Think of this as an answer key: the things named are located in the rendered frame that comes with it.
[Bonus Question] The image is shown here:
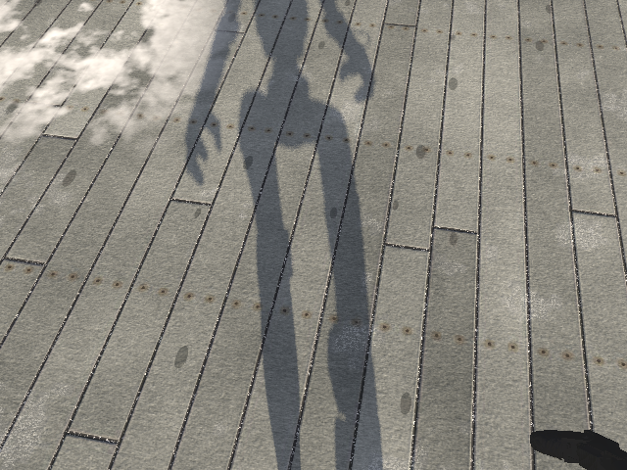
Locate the right robot hand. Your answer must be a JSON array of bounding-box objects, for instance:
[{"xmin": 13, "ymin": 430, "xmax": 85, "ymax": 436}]
[{"xmin": 530, "ymin": 430, "xmax": 627, "ymax": 470}]

